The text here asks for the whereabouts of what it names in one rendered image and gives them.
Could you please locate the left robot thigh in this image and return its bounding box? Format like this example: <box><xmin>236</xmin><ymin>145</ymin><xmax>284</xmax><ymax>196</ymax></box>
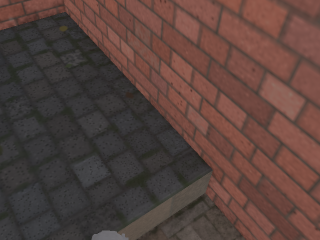
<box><xmin>93</xmin><ymin>230</ymin><xmax>129</xmax><ymax>240</ymax></box>

